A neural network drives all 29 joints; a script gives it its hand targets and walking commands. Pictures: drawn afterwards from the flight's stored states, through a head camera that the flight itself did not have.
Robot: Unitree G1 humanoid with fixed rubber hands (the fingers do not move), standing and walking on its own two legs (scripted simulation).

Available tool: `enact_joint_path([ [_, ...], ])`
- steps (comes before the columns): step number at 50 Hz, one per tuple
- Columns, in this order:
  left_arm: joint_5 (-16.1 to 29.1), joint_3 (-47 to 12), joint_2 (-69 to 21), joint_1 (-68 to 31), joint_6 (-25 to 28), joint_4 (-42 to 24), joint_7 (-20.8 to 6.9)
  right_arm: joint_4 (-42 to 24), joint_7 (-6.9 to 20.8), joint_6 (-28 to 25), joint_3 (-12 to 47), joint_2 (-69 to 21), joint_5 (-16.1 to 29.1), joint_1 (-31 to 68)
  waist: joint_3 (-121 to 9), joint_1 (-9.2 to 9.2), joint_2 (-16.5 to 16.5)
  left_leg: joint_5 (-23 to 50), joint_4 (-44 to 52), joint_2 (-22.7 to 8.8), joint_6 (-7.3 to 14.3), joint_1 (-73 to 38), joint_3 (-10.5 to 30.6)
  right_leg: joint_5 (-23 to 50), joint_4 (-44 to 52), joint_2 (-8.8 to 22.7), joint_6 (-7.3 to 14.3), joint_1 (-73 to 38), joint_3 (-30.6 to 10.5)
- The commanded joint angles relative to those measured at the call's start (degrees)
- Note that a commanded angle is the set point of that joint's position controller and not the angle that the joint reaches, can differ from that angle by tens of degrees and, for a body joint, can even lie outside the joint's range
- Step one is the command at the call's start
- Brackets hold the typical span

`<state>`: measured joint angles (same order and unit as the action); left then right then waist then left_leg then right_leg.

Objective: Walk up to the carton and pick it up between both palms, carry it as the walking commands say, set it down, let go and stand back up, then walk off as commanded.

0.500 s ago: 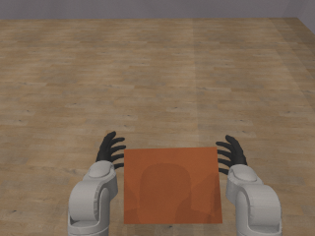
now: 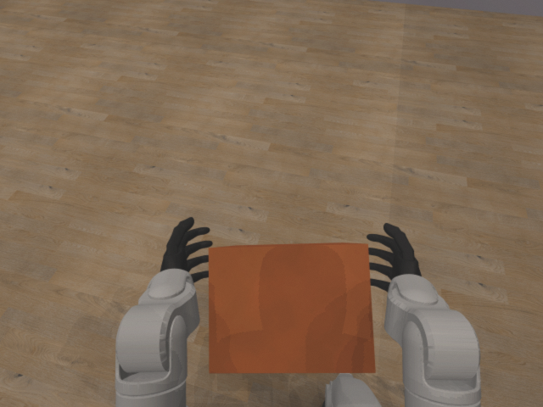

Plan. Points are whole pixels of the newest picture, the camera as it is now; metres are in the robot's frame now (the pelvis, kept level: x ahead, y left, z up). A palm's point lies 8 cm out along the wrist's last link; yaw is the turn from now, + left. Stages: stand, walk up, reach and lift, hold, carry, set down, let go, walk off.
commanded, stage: carry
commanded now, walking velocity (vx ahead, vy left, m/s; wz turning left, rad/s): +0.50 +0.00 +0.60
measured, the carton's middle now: (289, 294) +0.28 -0.01 -0.04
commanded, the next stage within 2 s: none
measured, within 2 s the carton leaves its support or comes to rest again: neither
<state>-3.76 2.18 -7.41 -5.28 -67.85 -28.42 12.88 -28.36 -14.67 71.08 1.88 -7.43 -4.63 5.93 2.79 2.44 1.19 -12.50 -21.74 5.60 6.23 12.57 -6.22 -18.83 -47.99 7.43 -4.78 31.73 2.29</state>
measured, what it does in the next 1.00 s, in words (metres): walks ahead, turning left: right foot, then left foot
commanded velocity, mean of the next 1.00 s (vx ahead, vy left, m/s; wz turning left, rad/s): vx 0.50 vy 0.00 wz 0.60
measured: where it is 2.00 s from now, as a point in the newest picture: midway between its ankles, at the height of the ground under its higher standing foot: (175, 202)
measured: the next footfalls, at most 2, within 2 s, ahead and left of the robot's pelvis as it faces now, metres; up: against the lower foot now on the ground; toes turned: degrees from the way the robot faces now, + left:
right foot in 0.14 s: +0.24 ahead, -0.14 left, +0.00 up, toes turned -1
left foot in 0.58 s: +0.50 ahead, +0.14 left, +0.00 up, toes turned +31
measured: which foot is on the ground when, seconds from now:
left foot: down 0.00-0.14, up 0.16-0.56, down 0.58-1.00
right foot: up 0.00-0.12, down 0.14-0.60, up 0.62-0.94, down 0.96-1.00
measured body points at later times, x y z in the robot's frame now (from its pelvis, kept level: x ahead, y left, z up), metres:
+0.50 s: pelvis +0.32 -0.01 +0.00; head +0.32 -0.03 +0.45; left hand +0.50 +0.22 +0.10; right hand +0.62 -0.05 +0.09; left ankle +0.39 +0.13 -0.71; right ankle +0.20 -0.14 -0.74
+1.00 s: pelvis +0.61 +0.09 -0.01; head +0.63 +0.09 +0.44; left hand +0.74 +0.37 +0.09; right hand +0.91 +0.13 +0.08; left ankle +0.47 +0.12 -0.73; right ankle +0.73 +0.03 -0.74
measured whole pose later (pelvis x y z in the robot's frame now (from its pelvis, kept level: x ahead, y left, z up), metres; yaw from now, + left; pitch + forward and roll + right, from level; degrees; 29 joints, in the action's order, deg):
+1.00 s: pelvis +0.61 +0.09 -0.01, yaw +37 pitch +3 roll +0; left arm -2.6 1.1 -7.4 -5.0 -67.9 -29.9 13.2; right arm -30.8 -13.9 71.0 1.7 -7.3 -6.1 4.9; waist -1.5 1.1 -2.0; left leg -21.5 -30.7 3.1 3.4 9.7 2.9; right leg -5.8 -26.9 4.5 -1.7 22.3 8.7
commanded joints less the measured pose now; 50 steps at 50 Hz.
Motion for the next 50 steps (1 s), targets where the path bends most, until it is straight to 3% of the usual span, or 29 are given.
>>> enact_joint_path([
  [1, 21.2, -37.4, -62.5, -21.9, 1.8, -9.2, -15.2, -11.3, 17.5, -4.0, 33.3, -59.9, 23.0, 24.6, -24.3, -0.79, -7.3, 26.3, 5.5, -16.4, 6.7, -15.4, 13.7, 4.6, 6.1, -2.2, 0.4, -3.8, 2.4],
  [5, 21.5, -37.7, -59.7, -20.4, 0.2, -8.6, -15.1, -12.2, 16.3, -3.0, 32.9, -56.1, 21.3, 22.5, -22.6, -0.52, -7.8, 30.0, 0.1, -14.4, 5.0, -15.5, 13.0, 5.3, 16.7, -3.7, 1.4, -8.6, 4.2],
  [6, 21.5, -37.5, -58.8, -20.4, -0.3, -8.4, -15.0, -11.4, 16.1, -2.5, 32.8, -55.3, 20.9, 21.8, -23.4, -1.09, -7.3, 30.6, -4.1, -12.8, 3.5, -12.0, 10.5, 6.6, 21.9, -4.1, 1.9, -15.7, 5.3],
  [7, 21.6, -37.2, -58.3, -19.7, -0.6, -8.0, -14.8, -11.1, 15.8, -2.0, 32.5, -54.7, 20.6, 22.2, -27.0, -2.91, -4.1, 29.2, -14.4, -10.1, 1.1, -4.2, 6.9, 10.5, 28.5, -3.2, 2.7, -31.2, 5.1],
  [8, 20.7, -36.6, -56.8, -17.8, -0.9, -6.9, -14.4, -11.4, 15.9, -1.4, 32.7, -53.1, 20.4, 22.8, -31.5, -5.06, 3.9, 19.9, -27.7, -5.8, -1.5, 8.5, 3.7, 4.8, 31.2, 6.8, 6.4, -46.7, -5.7],
  [9, 19.2, -35.4, -55.7, -16.4, -0.7, -4.6, -14.0, -12.5, 16.5, -0.9, 33.9, -51.7, 20.7, 23.2, -30.6, -4.18, 20.4, -12.3, -40.3, -0.1, -3.5, 24.1, 1.1, 16.8, 34.0, 20.9, 13.5, -53.7, -25.8],
  [10, 19.0, -34.8, -56.0, -17.6, -0.7, -5.0, -13.9, -12.4, 16.9, -0.7, 34.9, -52.3, 21.7, 25.5, -28.5, -3.97, 14.4, -15.1, -49.0, -5.4, -3.3, 25.9, 5.3, 18.8, 32.5, 22.9, 16.0, -50.1, -26.2],
  [11, 18.7, -34.6, -56.6, -19.2, -0.9, -5.6, -14.0, -11.2, 17.2, -0.5, 35.3, -53.7, 22.5, 26.6, -24.4, -3.69, 6.4, -11.6, -49.9, -8.2, -3.3, 26.8, 7.0, 19.5, 33.3, 22.2, 14.9, -45.0, -21.6],
  [12, 19.2, -35.0, -57.9, -20.7, -1.2, -6.2, -14.2, -10.6, 17.4, -0.3, 34.9, -55.0, 22.7, 26.7, -21.8, -3.60, 2.4, -7.9, -46.5, -10.6, -3.5, 27.5, 7.4, 17.2, 34.4, 20.7, 13.4, -42.3, -16.3],
  [13, 19.5, -35.1, -58.7, -21.1, -1.4, -5.8, -14.3, -9.7, 17.5, -0.3, 34.5, -56.1, 22.6, 26.3, -19.2, -3.66, 3.6, -6.2, -42.3, -11.8, -3.8, 27.7, 7.0, 16.9, 35.3, 19.1, 11.8, -41.1, -11.7],
  [15, 20.7, -35.6, -59.2, -22.1, -1.4, -6.1, -14.8, -9.5, 17.1, -0.7, 34.4, -56.9, 22.0, 25.9, -17.5, -3.50, 6.2, -4.9, -37.6, -10.3, -3.8, 25.7, 3.1, 23.8, 34.9, 16.0, 10.1, -40.8, -3.8],
  [19, 22.1, -36.1, -57.3, -23.7, -1.9, -6.5, -15.5, -8.0, 15.7, -1.1, 33.1, -56.9, 19.7, 25.2, -14.2, -3.55, 7.6, -1.8, -29.4, -9.3, -3.5, 26.9, -1.4, 32.3, 35.2, 15.2, 9.0, -42.5, 3.9],
  [23, 22.8, -35.8, -55.9, -23.9, -2.6, -7.1, -15.8, -8.3, 15.1, -0.7, 32.7, -56.7, 19.3, 24.5, -11.9, -3.06, 8.6, 4.0, -16.8, -6.8, -2.4, 21.0, -6.4, 43.3, 33.2, 11.0, 6.7, -40.2, 12.5],
  [25, 22.9, -35.7, -55.2, -24.0, -2.6, -8.1, -15.8, -9.6, 15.1, -0.6, 33.0, -56.7, 19.8, 25.3, -13.7, -2.64, 10.6, 4.5, -12.9, -3.1, -1.8, 15.7, -11.0, 61.4, 28.0, 10.0, 5.7, -41.7, 14.7],
  [27, 22.3, -34.9, -53.9, -22.1, -3.1, -8.0, -15.5, -9.9, 15.0, -0.1, 32.8, -55.9, 20.4, 25.3, -17.3, -2.16, 12.3, 5.0, -8.9, -0.2, -1.1, 10.0, -13.5, 69.7, 17.7, 9.6, 4.8, -44.3, 16.3],
  [28, 21.7, -34.6, -53.3, -21.8, -3.3, -8.3, -15.4, -9.5, 15.1, 0.0, 33.1, -55.7, 21.0, 24.4, -21.7, -0.83, 11.8, 4.7, -6.2, 1.9, 0.3, 1.6, -13.2, 69.8, 7.6, 8.6, 3.9, -42.9, 17.0],
  [29, 21.1, -34.2, -51.9, -22.8, -3.5, -8.4, -15.2, -8.8, 15.2, 0.4, 32.9, -55.4, 21.2, 24.2, -24.9, 1.38, 11.2, 3.7, -4.4, 0.7, 2.4, -9.4, -9.3, 61.3, -3.9, 7.5, 2.7, -34.4, 17.1],
  [30, 20.6, -34.8, -52.2, -24.7, -4.0, -8.7, -15.0, -8.8, 15.4, 0.7, 33.0, -55.5, 21.6, 25.9, -24.4, 2.44, 2.3, -2.6, -1.7, -7.9, 7.1, -18.7, 11.0, 35.7, -18.1, 2.6, 1.7, -17.0, 13.8],
  [31, 19.8, -35.1, -53.5, -22.2, -4.4, -7.7, -15.0, -6.6, 15.6, 0.9, 32.7, -54.2, 22.1, 25.9, -26.2, 0.33, -17.6, 12.4, 4.3, -22.9, 16.7, -29.8, 41.9, -11.8, -35.4, -9.0, -0.2, 4.2, 8.6],
  [32, 18.6, -33.6, -53.7, -21.0, -3.7, -4.9, -14.7, -6.0, 16.1, 1.0, 33.4, -55.9, 23.2, 26.3, -28.9, -0.33, -11.8, 22.9, 3.6, -24.8, 17.3, -32.4, 42.0, -13.1, -41.4, -6.5, 1.2, 9.3, -1.9],
  [33, 19.0, -34.3, -56.0, -21.9, -3.0, -4.8, -14.9, -6.1, 16.6, 0.5, 33.8, -58.3, 23.4, 26.8, -28.8, -0.45, -5.6, 28.1, 1.4, -24.3, 15.7, -29.5, 36.9, -10.2, -39.1, -3.7, 1.3, 9.3, -5.2],
  [34, 19.3, -34.3, -59.1, -22.9, -2.0, -4.7, -15.4, -6.8, 17.1, -0.2, 35.0, -61.3, 24.3, 28.9, -27.5, -0.61, 0.2, 26.4, 1.7, -23.7, 12.8, -23.8, 30.7, -7.4, -33.3, -0.4, 1.1, 7.2, -5.1],
  [36, 19.7, -34.6, -63.4, -23.5, -0.1, -5.2, -16.2, -9.2, 18.0, -2.1, 36.1, -64.9, 25.4, 31.2, -25.7, -1.40, -1.0, 22.8, 3.7, -20.5, 9.1, -15.4, 22.3, -5.3, -16.4, 2.1, 0.2, -0.7, -3.9],
  [37, 19.6, -34.7, -64.0, -23.2, 0.6, -5.4, -16.1, -8.6, 18.3, -2.8, 35.6, -65.0, 25.1, 29.9, -24.3, -1.30, -2.1, 21.7, 5.3, -19.6, 8.8, -11.4, 20.2, -6.0, -10.7, 0.6, 0.0, -3.9, -1.7],
  [39, 20.1, -35.4, -64.7, -22.7, 1.6, -6.1, -15.9, -9.2, 18.5, -3.9, 34.8, -64.2, 24.6, 28.4, -24.0, -1.07, -4.1, 21.1, 6.7, -19.2, 9.5, -9.9, 19.4, -6.2, -2.6, -1.0, 0.0, -5.6, 0.3],
  [46, 22.0, -37.5, -59.9, -21.7, 1.0, -8.2, -15.3, -10.8, 16.9, -3.9, 33.0, -56.9, 21.4, 23.1, -23.4, -0.39, -8.3, 24.9, 3.0, -15.6, 6.2, -13.0, 16.1, 4.7, 16.4, -3.5, 0.7, -8.7, 4.4],
  [48, 22.1, -37.3, -58.5, -22.3, 0.1, -8.2, -15.3, -10.4, 16.4, -3.1, 33.0, -55.7, 20.8, 22.6, -23.7, -1.10, -5.8, 24.7, -3.2, -13.0, 3.8, -9.3, 12.6, 8.3, 26.1, -3.4, 1.4, -18.4, 6.0],
  [49, 21.9, -36.8, -57.6, -20.2, -0.5, -6.6, -15.2, -10.1, 16.2, -2.6, 33.0, -54.7, 20.3, 22.7, -26.7, -2.74, -2.8, 22.3, -12.5, -10.2, 1.5, -0.4, 8.8, 11.1, 30.4, -1.4, 2.3, -33.7, 4.7],
  [50, 20.3, -35.8, -56.0, -17.8, -0.6, -5.0, -14.9, -11.0, 16.3, -2.1, 33.6, -52.7, 20.2, 23.9, -31.4, -4.98, 7.7, 13.7, -27.7, -5.7, -1.1, 11.8, 4.8, 5.9, 32.9, 11.7, 7.1, -48.3, -9.1],
])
